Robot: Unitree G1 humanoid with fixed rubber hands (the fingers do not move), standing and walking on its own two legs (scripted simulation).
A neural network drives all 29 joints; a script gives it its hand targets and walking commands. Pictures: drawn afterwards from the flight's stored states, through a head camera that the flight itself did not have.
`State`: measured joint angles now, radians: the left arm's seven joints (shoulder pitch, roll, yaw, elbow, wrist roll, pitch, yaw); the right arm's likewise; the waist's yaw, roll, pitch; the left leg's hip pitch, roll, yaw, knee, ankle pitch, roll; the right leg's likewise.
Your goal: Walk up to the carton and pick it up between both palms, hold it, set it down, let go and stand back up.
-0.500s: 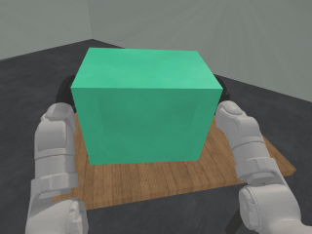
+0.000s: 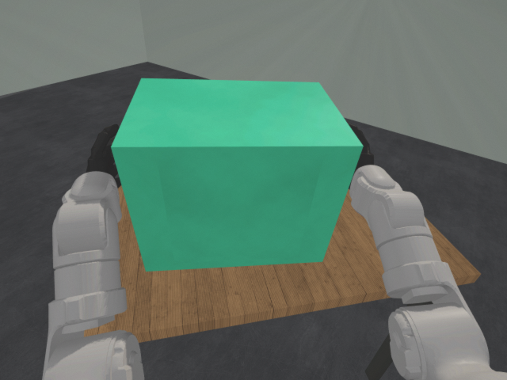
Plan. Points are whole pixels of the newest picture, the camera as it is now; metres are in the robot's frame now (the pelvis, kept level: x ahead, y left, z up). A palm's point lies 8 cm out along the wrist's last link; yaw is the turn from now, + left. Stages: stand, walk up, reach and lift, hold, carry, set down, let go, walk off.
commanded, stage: hold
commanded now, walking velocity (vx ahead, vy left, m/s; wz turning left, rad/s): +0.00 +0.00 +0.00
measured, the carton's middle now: (235, 173) +0.40 +0.01 +0.20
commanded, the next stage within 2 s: none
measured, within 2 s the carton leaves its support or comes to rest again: neither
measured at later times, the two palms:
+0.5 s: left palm (104, 172) +0.36 +0.20 +0.23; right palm (359, 171) +0.36 -0.18 +0.23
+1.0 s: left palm (105, 174) +0.36 +0.20 +0.22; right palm (359, 171) +0.36 -0.18 +0.23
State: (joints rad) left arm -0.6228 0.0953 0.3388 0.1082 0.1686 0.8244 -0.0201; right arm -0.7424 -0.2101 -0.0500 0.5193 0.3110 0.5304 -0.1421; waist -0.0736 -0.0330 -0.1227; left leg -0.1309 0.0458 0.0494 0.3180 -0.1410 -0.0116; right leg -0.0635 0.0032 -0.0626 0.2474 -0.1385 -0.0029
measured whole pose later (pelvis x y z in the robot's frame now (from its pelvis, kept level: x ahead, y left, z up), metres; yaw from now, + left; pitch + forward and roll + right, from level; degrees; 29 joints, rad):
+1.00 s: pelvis +0.00 +0.00 +0.00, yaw +0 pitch -3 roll -1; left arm -0.66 0.11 0.34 0.21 0.17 0.78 -0.02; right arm -0.77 -0.22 -0.04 0.60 0.31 0.49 -0.14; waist -0.08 -0.03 -0.13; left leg -0.13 0.04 0.04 0.32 -0.14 -0.01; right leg -0.06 0.00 -0.07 0.25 -0.14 0.00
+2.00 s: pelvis +0.00 +0.00 +0.00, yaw +0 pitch -2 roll -1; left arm -0.64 0.10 0.34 0.14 0.17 0.82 -0.02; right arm -0.76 -0.22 -0.05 0.55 0.30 0.53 -0.14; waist -0.06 -0.03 -0.13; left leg -0.13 0.05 0.05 0.31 -0.14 -0.01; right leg -0.07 0.00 -0.05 0.25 -0.13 0.00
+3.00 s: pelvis +0.02 -0.01 +0.00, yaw +1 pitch -3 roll -1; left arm -0.57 0.03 0.31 0.23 0.18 0.48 -0.01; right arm -0.60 -0.18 -0.09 0.61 0.17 0.14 -0.08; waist -0.07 -0.05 -0.02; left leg -0.10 0.04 0.02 0.32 -0.17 -0.02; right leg -0.02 0.00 -0.08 0.26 -0.18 -0.01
